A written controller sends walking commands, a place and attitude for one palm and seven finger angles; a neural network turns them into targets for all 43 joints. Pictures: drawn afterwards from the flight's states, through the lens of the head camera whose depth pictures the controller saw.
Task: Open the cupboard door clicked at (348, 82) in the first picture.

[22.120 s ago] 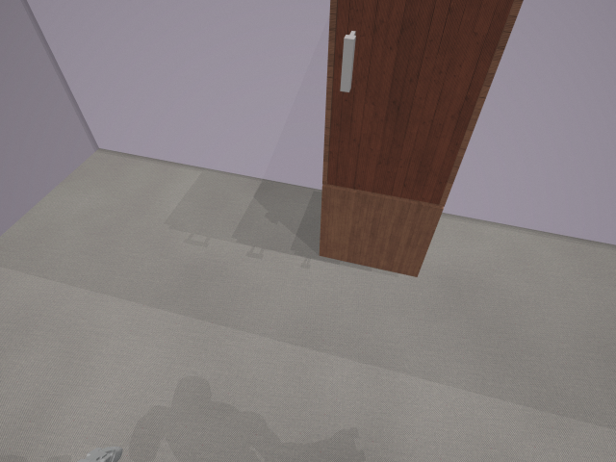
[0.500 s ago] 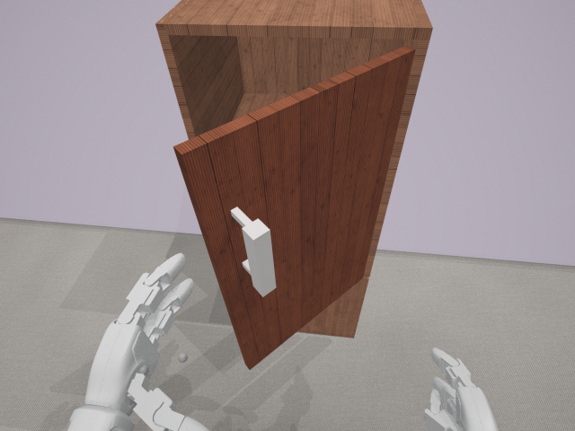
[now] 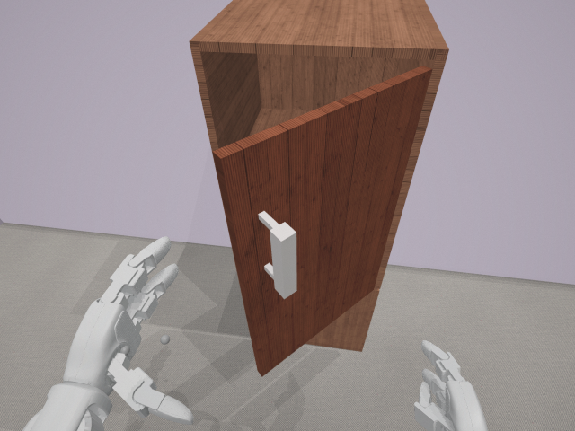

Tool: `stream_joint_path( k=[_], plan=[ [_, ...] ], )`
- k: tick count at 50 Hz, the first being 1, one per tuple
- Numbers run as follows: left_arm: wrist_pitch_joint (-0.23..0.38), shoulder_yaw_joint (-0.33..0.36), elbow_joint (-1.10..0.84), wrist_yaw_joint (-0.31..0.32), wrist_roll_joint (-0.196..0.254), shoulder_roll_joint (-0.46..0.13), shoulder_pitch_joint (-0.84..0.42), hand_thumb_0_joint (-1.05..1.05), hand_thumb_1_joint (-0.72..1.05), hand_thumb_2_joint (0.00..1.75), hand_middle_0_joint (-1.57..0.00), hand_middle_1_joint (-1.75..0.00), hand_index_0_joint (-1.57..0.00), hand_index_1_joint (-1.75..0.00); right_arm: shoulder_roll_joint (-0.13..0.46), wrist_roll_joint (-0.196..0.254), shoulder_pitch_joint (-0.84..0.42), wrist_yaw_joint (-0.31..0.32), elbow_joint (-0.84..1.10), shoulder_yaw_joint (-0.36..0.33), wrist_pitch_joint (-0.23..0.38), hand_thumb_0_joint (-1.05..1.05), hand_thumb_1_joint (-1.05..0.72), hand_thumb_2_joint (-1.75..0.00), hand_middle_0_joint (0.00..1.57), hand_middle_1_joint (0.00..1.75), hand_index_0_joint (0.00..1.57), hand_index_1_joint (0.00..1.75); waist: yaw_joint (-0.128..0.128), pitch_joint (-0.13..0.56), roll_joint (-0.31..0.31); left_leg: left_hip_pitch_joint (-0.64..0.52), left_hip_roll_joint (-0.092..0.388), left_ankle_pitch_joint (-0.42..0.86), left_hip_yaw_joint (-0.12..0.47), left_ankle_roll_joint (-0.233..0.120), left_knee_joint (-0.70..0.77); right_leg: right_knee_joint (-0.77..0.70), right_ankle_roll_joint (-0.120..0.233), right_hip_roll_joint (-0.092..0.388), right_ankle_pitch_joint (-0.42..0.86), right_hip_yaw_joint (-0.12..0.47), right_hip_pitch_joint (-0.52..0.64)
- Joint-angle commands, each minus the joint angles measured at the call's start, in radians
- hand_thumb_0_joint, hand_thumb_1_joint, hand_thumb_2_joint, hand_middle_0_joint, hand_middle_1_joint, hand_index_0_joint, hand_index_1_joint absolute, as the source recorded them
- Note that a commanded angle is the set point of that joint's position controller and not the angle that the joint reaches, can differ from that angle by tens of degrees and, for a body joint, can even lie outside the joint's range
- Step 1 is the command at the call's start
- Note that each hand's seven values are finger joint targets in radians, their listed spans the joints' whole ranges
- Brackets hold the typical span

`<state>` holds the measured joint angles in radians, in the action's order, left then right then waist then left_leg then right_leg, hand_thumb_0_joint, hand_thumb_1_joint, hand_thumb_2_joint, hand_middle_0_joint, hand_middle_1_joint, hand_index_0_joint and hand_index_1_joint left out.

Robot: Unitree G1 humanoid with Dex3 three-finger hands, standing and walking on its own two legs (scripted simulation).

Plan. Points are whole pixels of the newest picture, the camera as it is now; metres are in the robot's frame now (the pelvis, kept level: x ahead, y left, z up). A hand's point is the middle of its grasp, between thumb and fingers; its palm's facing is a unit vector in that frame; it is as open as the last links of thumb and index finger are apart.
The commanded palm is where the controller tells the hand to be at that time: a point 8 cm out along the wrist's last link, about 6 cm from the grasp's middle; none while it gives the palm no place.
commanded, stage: draw the hand back to the body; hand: left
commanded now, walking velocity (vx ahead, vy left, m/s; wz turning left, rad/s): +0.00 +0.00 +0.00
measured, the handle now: (275, 254) +0.33 +0.06 +0.10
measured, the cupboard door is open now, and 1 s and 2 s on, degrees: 47 47 47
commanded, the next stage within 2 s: step back with the hand held close in 1.10 s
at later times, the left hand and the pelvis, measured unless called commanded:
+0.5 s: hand (97, 299) +0.20 +0.23 +0.16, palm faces +0.35 -0.86 -0.38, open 11.8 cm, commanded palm +0.16 +0.28 +0.18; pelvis +0.01 +0.01 +0.02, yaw -1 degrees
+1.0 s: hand (76, 283) +0.21 +0.26 +0.17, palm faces +0.43 -0.81 -0.39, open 7.6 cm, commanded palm +0.16 +0.29 +0.19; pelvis +0.02 +0.00 +0.03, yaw -1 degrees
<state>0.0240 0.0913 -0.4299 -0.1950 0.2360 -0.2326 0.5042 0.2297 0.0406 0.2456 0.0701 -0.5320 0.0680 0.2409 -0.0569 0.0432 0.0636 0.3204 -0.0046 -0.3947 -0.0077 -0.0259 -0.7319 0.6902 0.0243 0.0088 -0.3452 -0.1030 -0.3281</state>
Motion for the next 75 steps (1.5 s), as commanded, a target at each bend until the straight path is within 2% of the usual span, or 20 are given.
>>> stream_joint_path(
  k=[1, 2, 3, 5, 8, 11, 27, 36, 40, 43, 51, 60, 61, 62, 63, 66, 69, 72, 74, 75],
  plan=[
    [0.054, 0.117, -0.232, -0.016, 0.033, -0.118, -0.108, 0.00, -0.32, 0.37, -0.16, -0.30, -0.16, -0.30, 0.107, 0.001, -0.129, 0.010, 0.168, -0.041, 0.071, 0.00, -0.90, -0.90, 0.20, 0.30, 0.20, 0.30, 0.004, 0.056, -0.043, -0.003, 0.000, 0.168, 0.065, 0.008, 0.164, -0.143, -0.003, -0.013, 0.126, 0.041, 0.049],
    [0.087, 0.136, -0.320, 0.130, -0.116, -0.238, -0.130, 0.00, -0.29, 0.39, -0.16, -0.30, -0.16, -0.30, 0.094, -0.024, -0.135, 0.027, 0.158, -0.045, 0.055, 0.00, -0.90, -0.90, 0.20, 0.30, 0.20, 0.30, -0.019, 0.037, -0.034, -0.003, 0.009, 0.158, 0.057, 0.001, 0.207, -0.196, 0.006, -0.001, 0.113, 0.082, 0.101],
    [0.079, 0.101, -0.258, 0.192, -0.130, -0.149, -0.046, 0.00, -0.26, 0.40, -0.16, -0.30, -0.16, -0.30, 0.079, -0.036, -0.127, 0.031, 0.149, -0.039, 0.049, 0.00, -0.90, -0.90, 0.20, 0.30, 0.20, 0.30, -0.004, -0.014, -0.044, -0.009, 0.007, 0.151, 0.053, 0.006, 0.222, -0.222, 0.006, 0.006, 0.099, 0.078, 0.094],
    [0.079, 0.078, -0.224, 0.246, -0.161, -0.123, -0.018, 0.00, -0.18, 0.43, -0.16, -0.30, -0.16, -0.30, 0.079, -0.039, -0.143, 0.026, 0.128, -0.040, 0.025, 0.00, -0.90, -0.90, 0.20, 0.30, 0.20, 0.30, -0.001, -0.047, -0.053, -0.041, 0.016, 0.178, 0.048, 0.004, 0.246, -0.253, 0.003, 0.009, 0.115, 0.075, 0.112],
    [0.102, 0.087, -0.248, 0.288, -0.190, -0.146, -0.070, 0.00, -0.08, 0.48, -0.16, -0.30, -0.16, -0.30, 0.086, -0.043, -0.153, 0.021, 0.115, -0.042, 0.008, 0.00, -0.90, -0.90, 0.20, 0.30, 0.20, 0.30, 0.004, -0.036, 0.005, -0.095, 0.019, 0.175, 0.049, 0.007, 0.297, -0.280, 0.005, 0.009, 0.103, 0.069, 0.144],
    [0.113, 0.122, -0.232, 0.312, -0.202, -0.174, -0.072, 0.00, 0.02, 0.52, -0.17, -0.30, -0.17, -0.30, 0.088, -0.049, -0.164, 0.024, 0.100, -0.046, -0.002, 0.00, -0.90, -0.90, 0.20, 0.30, 0.20, 0.30, -0.003, -0.031, -0.001, -0.125, 0.021, 0.197, 0.049, 0.005, 0.334, -0.303, 0.006, 0.009, 0.117, 0.067, 0.187],
    [0.128, 0.275, -0.198, 0.330, -0.199, -0.244, -0.085, 0.00, 0.58, 0.76, -0.19, -0.30, -0.19, -0.30, 0.094, -0.053, -0.184, 0.010, 0.056, -0.069, -0.057, 0.00, -0.90, -0.90, 0.20, 0.30, 0.20, 0.30, -0.020, 0.006, -0.007, -0.222, 0.029, 0.431, 0.037, 0.018, 0.391, -0.339, 0.006, 0.001, 0.312, 0.068, 0.302],
    [0.129, 0.363, -0.150, 0.332, -0.182, -0.294, -0.146, 0.00, 0.90, 0.90, -0.20, -0.30, -0.20, -0.30, 0.095, -0.047, -0.192, 0.012, 0.043, -0.078, -0.084, 0.00, -0.90, -0.90, 0.20, 0.30, 0.20, 0.30, -0.020, -0.015, -0.013, -0.232, 0.027, 0.410, 0.026, 0.012, 0.397, -0.365, 0.004, 0.002, 0.314, 0.075, 0.298],
    [0.127, 0.317, -0.145, 0.325, -0.185, -0.255, -0.134, 0.00, 0.90, 0.90, -0.20, -0.30, -0.20, -0.30, 0.101, -0.046, -0.193, 0.006, 0.041, -0.082, -0.084, 0.00, -0.90, -0.90, 0.20, 0.30, 0.20, 0.30, -0.015, -0.011, 0.020, -0.248, 0.028, 0.445, 0.024, 0.011, 0.395, -0.365, 0.003, 0.004, 0.334, 0.077, 0.296],
    [0.125, 0.332, -0.151, 0.327, -0.184, -0.276, -0.141, 0.00, 0.90, 0.90, -0.20, -0.30, -0.20, -0.30, 0.101, -0.048, -0.193, 0.006, 0.045, -0.085, -0.085, 0.00, -0.90, -0.90, 0.20, 0.30, 0.20, 0.30, -0.019, 0.011, -0.026, -0.254, 0.025, 0.428, 0.019, 0.005, 0.390, -0.369, -0.002, 0.003, 0.333, 0.077, 0.300],
    [0.128, 0.347, -0.160, 0.327, -0.182, -0.286, -0.138, 0.00, 0.90, 0.90, -0.20, -0.30, -0.20, -0.30, 0.094, -0.047, -0.200, 0.010, 0.043, -0.083, -0.086, 0.00, -0.90, -0.90, 0.20, 0.30, 0.20, 0.30, -0.020, -0.001, 0.010, -0.252, 0.022, 0.420, 0.018, 0.007, 0.392, -0.377, 0.001, 0.005, 0.334, 0.083, 0.300],
    [0.132, 0.340, -0.141, 0.328, -0.183, -0.280, -0.132, 0.00, 0.90, 0.90, -0.20, -0.30, -0.20, -0.30, 0.093, -0.047, -0.201, 0.010, 0.037, -0.084, -0.079, 0.00, -0.90, -0.90, 0.20, 0.30, 0.20, 0.30, -0.019, -0.020, -0.009, -0.246, 0.022, 0.371, 0.021, 0.005, 0.403, -0.390, 0.000, 0.002, 0.286, 0.082, 0.289],
    [0.140, 0.353, -0.205, 0.330, -0.182, -0.311, -0.228, 0.00, 0.90, 0.90, -0.20, -0.30, -0.20, -0.30, 0.096, -0.044, -0.214, 0.010, 0.042, -0.082, -0.075, 0.00, -0.90, -0.90, 0.20, 0.30, 0.20, 0.30, -0.015, -0.005, 0.001, -0.250, 0.020, 0.352, 0.025, 0.003, 0.402, -0.396, -0.001, 0.003, 0.270, 0.088, 0.287],
    [0.178, 0.478, -0.231, 0.335, -0.182, -0.431, -0.287, 0.00, 0.90, 0.90, -0.20, -0.30, -0.20, -0.30, 0.111, -0.028, -0.181, 0.011, 0.082, -0.079, -0.094, 0.00, -0.90, -0.90, 0.20, 0.30, 0.20, 0.30, 0.033, -0.104, -0.045, -0.169, 0.041, 0.276, 0.050, -0.015, 0.374, -0.444, -0.005, 0.047, 0.276, 0.167, 0.159],
    [0.175, 0.420, -0.125, 0.323, -0.183, -0.342, -0.154, 0.00, 0.90, 0.90, -0.20, -0.30, -0.20, -0.30, 0.097, -0.036, -0.177, 0.012, 0.061, -0.083, -0.110, 0.00, -0.90, -0.90, 0.20, 0.30, 0.20, 0.30, 0.035, -0.086, -0.094, -0.178, 0.040, 0.272, 0.057, -0.018, 0.348, -0.447, -0.002, 0.068, 0.274, 0.168, 0.146],
    [0.183, 0.375, -0.152, 0.313, -0.189, -0.297, -0.047, 0.00, 0.90, 0.90, -0.20, -0.30, -0.20, -0.30, 0.113, -0.040, -0.176, 0.010, 0.084, -0.093, -0.133, 0.00, -0.90, -0.90, 0.20, 0.30, 0.20, 0.30, 0.037, -0.005, -0.012, -0.184, 0.051, 0.355, 0.045, -0.011, 0.333, -0.393, -0.002, 0.082, 0.356, 0.146, 0.161],
    [0.183, 0.398, -0.175, 0.323, -0.189, -0.319, 0.001, 0.00, 0.90, 0.90, -0.20, -0.30, -0.20, -0.30, 0.117, -0.041, -0.176, 0.017, 0.094, -0.102, -0.147, 0.00, -0.90, -0.90, 0.20, 0.30, 0.20, 0.30, 0.036, 0.056, -0.012, -0.163, 0.065, 0.423, 0.053, -0.007, 0.330, -0.348, -0.006, 0.084, 0.402, 0.132, 0.188],
    [0.182, 0.422, -0.216, 0.331, -0.188, -0.341, 0.026, 0.00, 0.90, 0.90, -0.20, -0.30, -0.20, -0.30, 0.114, -0.033, -0.169, 0.019, 0.115, -0.112, -0.159, 0.00, -0.90, -0.90, 0.20, 0.30, 0.20, 0.30, 0.039, 0.105, -0.070, -0.146, 0.075, 0.449, 0.052, -0.006, 0.303, -0.308, -0.011, 0.087, 0.454, 0.141, 0.191],
    [0.186, 0.445, -0.239, 0.339, -0.189, -0.365, 0.034, 0.00, 0.90, 0.90, -0.20, -0.30, -0.20, -0.30, 0.113, -0.031, -0.175, 0.024, 0.117, -0.117, -0.163, 0.00, -0.90, -0.90, 0.20, 0.30, 0.20, 0.30, 0.039, 0.117, -0.035, -0.124, 0.075, 0.456, 0.056, -0.005, 0.293, -0.286, -0.003, 0.098, 0.482, 0.149, 0.194],
    [0.187, 0.446, -0.237, 0.342, -0.188, -0.361, 0.047, 0.00, 0.90, 0.90, -0.20, -0.30, -0.20, -0.30, 0.108, -0.031, -0.168, 0.025, 0.122, -0.116, -0.165, 0.00, -0.90, -0.90, 0.20, 0.30, 0.20, 0.30, 0.039, 0.116, -0.052, -0.108, 0.080, 0.446, 0.065, -0.004, 0.297, -0.273, -0.003, 0.096, 0.468, 0.151, 0.194]
  ],
)
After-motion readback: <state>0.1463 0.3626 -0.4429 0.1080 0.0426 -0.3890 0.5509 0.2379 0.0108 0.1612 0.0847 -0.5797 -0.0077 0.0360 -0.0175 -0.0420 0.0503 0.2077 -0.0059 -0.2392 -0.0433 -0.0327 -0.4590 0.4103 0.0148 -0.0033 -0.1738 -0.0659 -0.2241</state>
